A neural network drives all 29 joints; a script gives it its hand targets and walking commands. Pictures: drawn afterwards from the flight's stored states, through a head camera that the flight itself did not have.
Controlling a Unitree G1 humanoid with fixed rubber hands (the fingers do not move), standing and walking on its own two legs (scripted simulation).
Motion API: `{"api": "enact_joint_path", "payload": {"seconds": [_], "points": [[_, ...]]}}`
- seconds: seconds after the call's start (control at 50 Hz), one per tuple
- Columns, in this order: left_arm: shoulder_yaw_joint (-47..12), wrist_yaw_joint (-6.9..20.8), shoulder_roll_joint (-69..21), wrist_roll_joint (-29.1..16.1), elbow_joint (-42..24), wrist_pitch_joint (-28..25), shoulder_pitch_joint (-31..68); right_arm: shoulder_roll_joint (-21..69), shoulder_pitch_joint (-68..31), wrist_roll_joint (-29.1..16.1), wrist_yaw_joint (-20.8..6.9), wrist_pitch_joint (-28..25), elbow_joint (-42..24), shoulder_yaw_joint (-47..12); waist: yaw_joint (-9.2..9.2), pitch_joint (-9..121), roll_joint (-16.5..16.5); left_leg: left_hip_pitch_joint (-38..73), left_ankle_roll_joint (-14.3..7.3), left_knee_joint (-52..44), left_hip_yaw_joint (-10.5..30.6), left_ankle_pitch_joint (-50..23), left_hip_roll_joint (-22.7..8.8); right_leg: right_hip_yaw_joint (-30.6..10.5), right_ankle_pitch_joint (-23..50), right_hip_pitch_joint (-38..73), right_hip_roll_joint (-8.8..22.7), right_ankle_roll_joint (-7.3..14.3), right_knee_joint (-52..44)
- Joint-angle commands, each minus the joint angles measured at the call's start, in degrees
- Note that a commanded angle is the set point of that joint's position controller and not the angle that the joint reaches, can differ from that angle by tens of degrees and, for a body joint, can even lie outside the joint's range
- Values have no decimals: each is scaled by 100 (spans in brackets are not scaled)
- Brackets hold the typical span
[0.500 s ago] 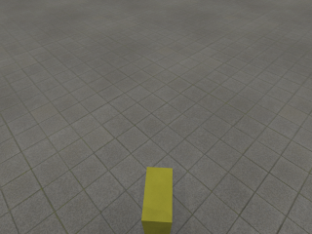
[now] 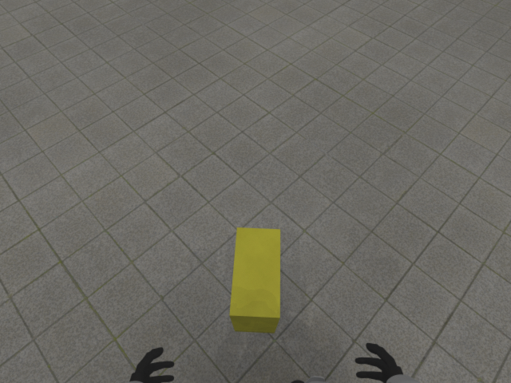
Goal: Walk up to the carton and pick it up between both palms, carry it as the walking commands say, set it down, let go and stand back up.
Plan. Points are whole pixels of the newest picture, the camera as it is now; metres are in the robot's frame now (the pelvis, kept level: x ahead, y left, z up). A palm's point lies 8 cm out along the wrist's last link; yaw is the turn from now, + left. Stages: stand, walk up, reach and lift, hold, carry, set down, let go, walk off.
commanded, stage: reach and lift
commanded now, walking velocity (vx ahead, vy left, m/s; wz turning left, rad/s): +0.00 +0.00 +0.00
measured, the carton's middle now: (256, 282) +0.45 +0.01 -0.61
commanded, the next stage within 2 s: none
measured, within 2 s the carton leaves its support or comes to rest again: neither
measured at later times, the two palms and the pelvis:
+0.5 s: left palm (154, 344) +0.22 +0.19 -0.15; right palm (366, 332) +0.23 -0.18 -0.16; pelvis -0.08 +0.00 -0.06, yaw +0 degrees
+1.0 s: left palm (182, 266) +0.37 +0.17 -0.19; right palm (332, 256) +0.38 -0.16 -0.19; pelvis -0.08 +0.00 -0.09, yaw +0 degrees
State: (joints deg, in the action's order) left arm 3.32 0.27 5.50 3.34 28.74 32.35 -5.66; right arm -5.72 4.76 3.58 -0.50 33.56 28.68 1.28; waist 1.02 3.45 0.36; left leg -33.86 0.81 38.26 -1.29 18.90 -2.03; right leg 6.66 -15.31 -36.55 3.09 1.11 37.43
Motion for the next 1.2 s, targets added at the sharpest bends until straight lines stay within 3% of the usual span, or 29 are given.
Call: {"api": "enact_joint_path", "payload": {"seconds": [0.0, 0.1, 0.2, 0.28, 0.38, 0.54, 0.68, 0.78, 0.98, 1.18], "points": [[207, 23, 337, -15, -902, -560, 254, -559, -334, 98, -109, -542, -820, 333, -7, 1974, -147, -622, -174, 250, 397, -2418, 388, -828, 2790, 1571, -314, 115, 643], [15, -194, 57, -332, -1121, -641, 362, -746, -450, -90, -254, -700, -791, 304, -5, 2369, -231, -629, -118, 570, 330, -1837, 469, -528, 1651, 774, -470, 88, 1087], [31, -269, 65, -297, -968, -377, 812, -698, -724, -54, -213, -493, -864, 235, -142, 1738, -10, -1255, -245, 624, 174, -137, 478, -504, 123, 581, -472, 124, 1185], [215, -246, 147, -269, -828, -289, 1834, -605, -1798, -73, -67, -407, -814, 301, -218, 1292, 17, -1735, -321, 692, 109, 834, 433, -540, -823, 430, -426, 89, 1236], [522, -271, 280, -285, -355, -229, 2957, -516, -3173, -82, 191, -274, -432, 419, -203, 1340, 86, -2031, -332, 914, 111, 1108, 376, -577, -1179, 334, -390, 14, 1324], [803, -365, 333, -460, 412, -581, 4625, -309, -4758, -124, 595, -479, 521, 672, -119, 2149, -43, -2572, -244, 1407, 44, 839, 427, -555, -770, -33, -463, -109, 1674], [1067, -650, 361, -367, 876, -1109, 5676, -314, -5894, -43, 866, -1031, 1084, 839, -185, 3319, -58, -2923, -108, 1658, -123, 402, 582, -663, -233, -91, -559, -156, 1845], [1225, -709, 468, -286, 1191, -1627, 6355, -339, -6626, 36, 997, -1558, 1289, 883, -240, 3916, 57, -3193, -54, 1675, -168, 99, 665, -803, 188, -95, -618, -187, 1902], [1574, -593, 523, -36, 1862, -2763, 7176, -175, -7704, 238, 1073, -2610, 1857, 1164, -405, 4759, 346, -3614, 55, 1735, -131, -769, 837, -999, 1271, -346, -765, -233, 2098], [1763, -594, 387, 201, 1529, -3144, 7404, -208, -7957, 486, 997, -3077, 1867, 1612, -327, 5567, 293, -3641, 82, 1789, -22, -1893, 927, -1071, 2727, -504, -833, -184, 2355]]}}
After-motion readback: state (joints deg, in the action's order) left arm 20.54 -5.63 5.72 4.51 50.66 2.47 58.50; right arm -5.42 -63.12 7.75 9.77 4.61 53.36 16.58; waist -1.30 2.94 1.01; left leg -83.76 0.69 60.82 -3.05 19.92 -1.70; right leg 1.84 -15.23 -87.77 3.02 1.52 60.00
